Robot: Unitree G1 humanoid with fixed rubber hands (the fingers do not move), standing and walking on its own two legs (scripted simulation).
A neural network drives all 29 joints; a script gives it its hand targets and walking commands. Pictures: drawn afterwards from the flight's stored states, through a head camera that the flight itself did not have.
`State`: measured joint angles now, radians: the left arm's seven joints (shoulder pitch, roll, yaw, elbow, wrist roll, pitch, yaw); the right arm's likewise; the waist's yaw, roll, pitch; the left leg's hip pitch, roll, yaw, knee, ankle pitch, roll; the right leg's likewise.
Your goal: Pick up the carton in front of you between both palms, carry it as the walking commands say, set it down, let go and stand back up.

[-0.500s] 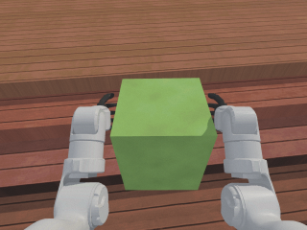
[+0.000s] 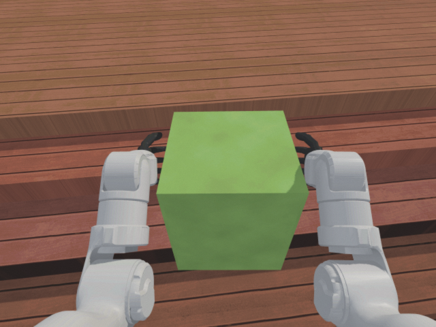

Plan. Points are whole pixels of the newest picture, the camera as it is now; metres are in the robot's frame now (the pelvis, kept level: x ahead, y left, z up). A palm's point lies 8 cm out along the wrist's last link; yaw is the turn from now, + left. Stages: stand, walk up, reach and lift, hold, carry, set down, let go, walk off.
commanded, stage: carry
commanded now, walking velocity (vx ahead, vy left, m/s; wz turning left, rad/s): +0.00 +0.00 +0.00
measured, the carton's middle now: (228, 193) +0.34 +0.00 +0.06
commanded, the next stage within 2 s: none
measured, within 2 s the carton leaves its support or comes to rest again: neither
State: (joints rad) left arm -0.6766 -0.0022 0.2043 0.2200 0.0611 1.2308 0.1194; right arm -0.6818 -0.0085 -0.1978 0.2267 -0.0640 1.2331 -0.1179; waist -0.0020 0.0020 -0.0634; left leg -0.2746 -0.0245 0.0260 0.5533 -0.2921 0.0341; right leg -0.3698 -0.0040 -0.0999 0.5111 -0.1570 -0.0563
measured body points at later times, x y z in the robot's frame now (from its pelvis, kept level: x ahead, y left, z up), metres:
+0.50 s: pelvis +0.02 +0.00 +0.00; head +0.00 +0.00 +0.45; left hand +0.38 +0.15 +0.15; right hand +0.38 -0.15 +0.15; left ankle +0.00 +0.10 -0.73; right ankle +0.07 -0.09 -0.73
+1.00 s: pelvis +0.22 +0.02 +0.02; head +0.24 +0.00 +0.47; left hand +0.61 +0.16 +0.18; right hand +0.61 -0.14 +0.17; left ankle +0.37 +0.11 -0.59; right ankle +0.08 -0.09 -0.73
